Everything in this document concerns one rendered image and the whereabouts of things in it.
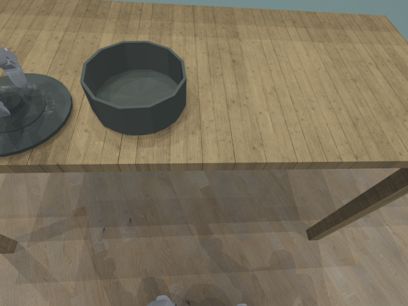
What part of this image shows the robot left shin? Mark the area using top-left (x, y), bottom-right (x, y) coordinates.
top-left (156, 295), bottom-right (172, 302)

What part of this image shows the pot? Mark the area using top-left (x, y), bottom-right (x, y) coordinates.
top-left (80, 41), bottom-right (187, 135)

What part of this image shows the lid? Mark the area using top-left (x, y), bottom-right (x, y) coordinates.
top-left (0, 73), bottom-right (73, 157)

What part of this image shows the table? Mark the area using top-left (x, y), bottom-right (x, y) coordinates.
top-left (0, 0), bottom-right (408, 254)

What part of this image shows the knob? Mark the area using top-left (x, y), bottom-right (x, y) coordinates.
top-left (0, 92), bottom-right (24, 114)

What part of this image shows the robot left hand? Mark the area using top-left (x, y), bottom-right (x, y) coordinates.
top-left (0, 47), bottom-right (27, 117)

